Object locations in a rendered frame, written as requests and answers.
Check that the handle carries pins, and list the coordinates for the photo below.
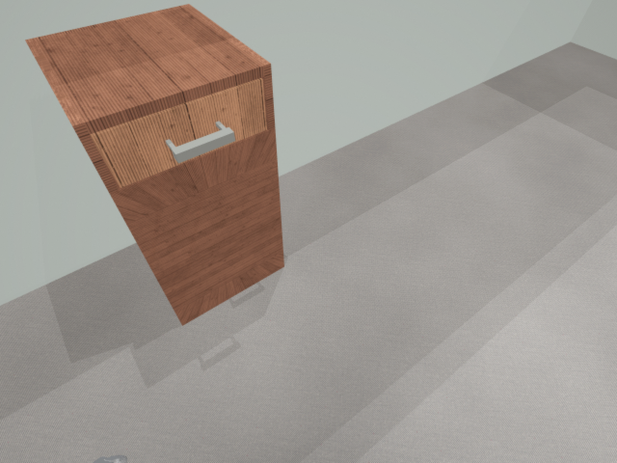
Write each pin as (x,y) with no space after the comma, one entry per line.
(202,145)

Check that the cabinet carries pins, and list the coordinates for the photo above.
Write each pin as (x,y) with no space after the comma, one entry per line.
(210,227)

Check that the drawer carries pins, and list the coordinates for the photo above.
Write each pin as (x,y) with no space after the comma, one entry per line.
(137,149)

